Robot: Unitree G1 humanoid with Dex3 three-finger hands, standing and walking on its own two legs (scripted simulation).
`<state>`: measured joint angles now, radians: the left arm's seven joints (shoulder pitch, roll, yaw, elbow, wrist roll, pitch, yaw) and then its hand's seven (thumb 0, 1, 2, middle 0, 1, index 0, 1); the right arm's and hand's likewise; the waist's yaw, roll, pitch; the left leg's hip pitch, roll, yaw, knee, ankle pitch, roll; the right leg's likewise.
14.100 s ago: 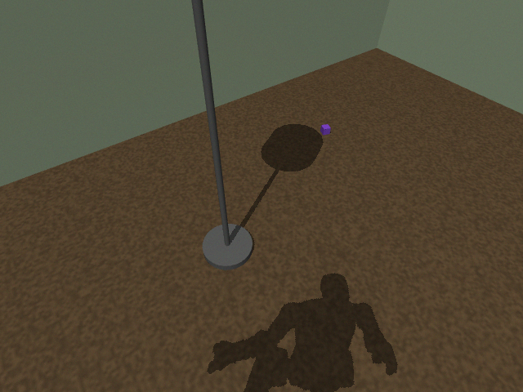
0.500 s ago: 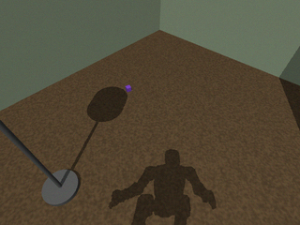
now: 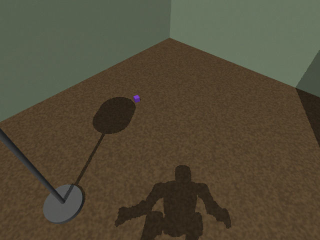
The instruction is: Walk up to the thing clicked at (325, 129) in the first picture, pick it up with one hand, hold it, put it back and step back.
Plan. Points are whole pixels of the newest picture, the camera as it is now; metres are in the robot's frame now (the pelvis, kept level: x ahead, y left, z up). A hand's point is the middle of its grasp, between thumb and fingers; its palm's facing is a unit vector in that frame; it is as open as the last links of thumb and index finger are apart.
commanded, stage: walk up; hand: left
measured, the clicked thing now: (136, 98) +1.46 +0.24 -0.76
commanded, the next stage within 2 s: none
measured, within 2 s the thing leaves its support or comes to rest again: neither
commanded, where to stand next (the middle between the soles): +1.07 -0.01 m, yaw +0 degrees
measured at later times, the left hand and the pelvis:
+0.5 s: hand (49, 227) +0.20 +0.33 -0.16, palm faces -0.08 -0.94 -0.32, open 7.4 cm; pelvis +0.14 +0.05 +0.00, yaw -1 degrees
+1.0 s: hand (90, 149) +0.46 +0.28 -0.14, palm faces -0.03 -0.93 -0.36, open 7.4 cm; pelvis +0.38 +0.01 -0.01, yaw +0 degrees
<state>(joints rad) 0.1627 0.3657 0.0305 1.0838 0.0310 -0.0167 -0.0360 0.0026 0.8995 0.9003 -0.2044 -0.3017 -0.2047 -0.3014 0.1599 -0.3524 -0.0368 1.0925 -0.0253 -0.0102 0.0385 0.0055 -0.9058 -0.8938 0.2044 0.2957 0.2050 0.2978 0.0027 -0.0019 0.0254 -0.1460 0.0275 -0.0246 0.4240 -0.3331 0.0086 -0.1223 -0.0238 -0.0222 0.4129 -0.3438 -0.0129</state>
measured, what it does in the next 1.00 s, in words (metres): walks ahead: left foot, then right foot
